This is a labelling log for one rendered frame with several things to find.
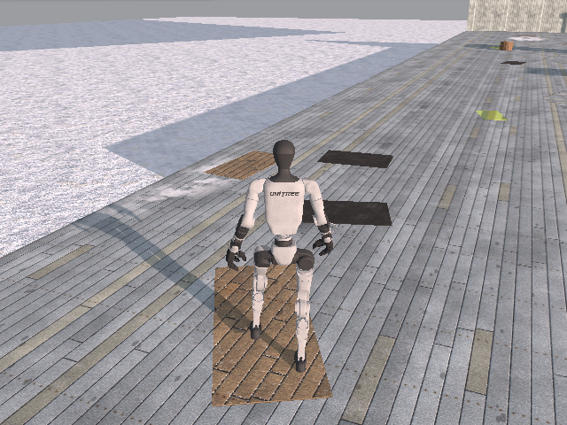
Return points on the robot right upper arm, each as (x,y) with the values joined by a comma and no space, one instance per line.
(312,188)

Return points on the robot right forearm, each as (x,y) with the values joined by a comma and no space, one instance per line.
(325,230)

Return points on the robot left upper arm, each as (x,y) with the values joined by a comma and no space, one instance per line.
(255,188)

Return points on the robot left forearm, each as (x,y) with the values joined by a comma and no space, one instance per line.
(238,237)

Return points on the right robot shin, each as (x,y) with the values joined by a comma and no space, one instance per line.
(302,327)

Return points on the left robot hand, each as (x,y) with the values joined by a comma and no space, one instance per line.
(231,256)

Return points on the right robot hand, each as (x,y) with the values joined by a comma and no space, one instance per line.
(320,242)

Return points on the robot torso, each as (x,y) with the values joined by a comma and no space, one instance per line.
(283,213)

